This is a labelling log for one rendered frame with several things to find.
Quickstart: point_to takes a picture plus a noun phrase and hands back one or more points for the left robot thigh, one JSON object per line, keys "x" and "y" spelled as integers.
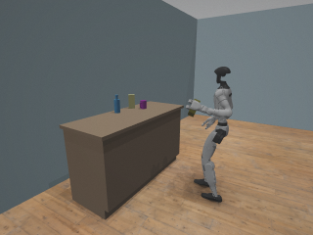
{"x": 210, "y": 147}

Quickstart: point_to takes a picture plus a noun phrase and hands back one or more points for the robot right hand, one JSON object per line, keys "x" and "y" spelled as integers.
{"x": 210, "y": 121}

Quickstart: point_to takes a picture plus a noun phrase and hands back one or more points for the robot left upper arm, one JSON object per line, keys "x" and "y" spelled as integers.
{"x": 221, "y": 96}

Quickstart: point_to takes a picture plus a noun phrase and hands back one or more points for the robot left foot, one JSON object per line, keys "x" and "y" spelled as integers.
{"x": 209, "y": 196}

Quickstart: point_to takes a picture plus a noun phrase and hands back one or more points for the sponge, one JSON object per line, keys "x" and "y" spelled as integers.
{"x": 191, "y": 113}

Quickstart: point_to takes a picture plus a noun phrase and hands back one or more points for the robot left forearm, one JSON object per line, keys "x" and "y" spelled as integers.
{"x": 214, "y": 112}

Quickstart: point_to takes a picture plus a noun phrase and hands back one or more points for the table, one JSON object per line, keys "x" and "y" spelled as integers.
{"x": 112, "y": 156}

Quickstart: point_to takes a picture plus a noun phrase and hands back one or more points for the robot left hand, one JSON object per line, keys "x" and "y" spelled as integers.
{"x": 195, "y": 105}

